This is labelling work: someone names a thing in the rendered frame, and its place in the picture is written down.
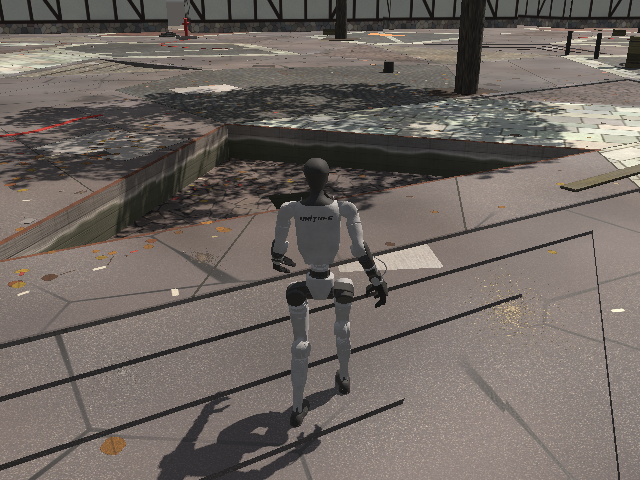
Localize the robot right foot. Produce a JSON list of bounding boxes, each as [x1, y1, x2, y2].
[[336, 369, 350, 394]]

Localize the robot left hand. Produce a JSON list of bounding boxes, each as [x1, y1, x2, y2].
[[273, 256, 296, 273]]

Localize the right robot upper arm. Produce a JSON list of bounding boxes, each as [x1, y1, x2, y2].
[[338, 201, 367, 257]]

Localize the robot right thigh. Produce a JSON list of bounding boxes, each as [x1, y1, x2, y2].
[[334, 278, 354, 339]]

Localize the robot right hand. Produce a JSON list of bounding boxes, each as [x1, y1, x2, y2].
[[365, 279, 388, 308]]

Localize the right robot forearm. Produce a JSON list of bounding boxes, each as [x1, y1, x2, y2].
[[358, 241, 383, 286]]

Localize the left robot forearm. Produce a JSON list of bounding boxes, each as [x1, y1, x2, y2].
[[271, 239, 285, 265]]

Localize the left robot upper arm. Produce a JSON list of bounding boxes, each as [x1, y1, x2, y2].
[[273, 201, 297, 254]]

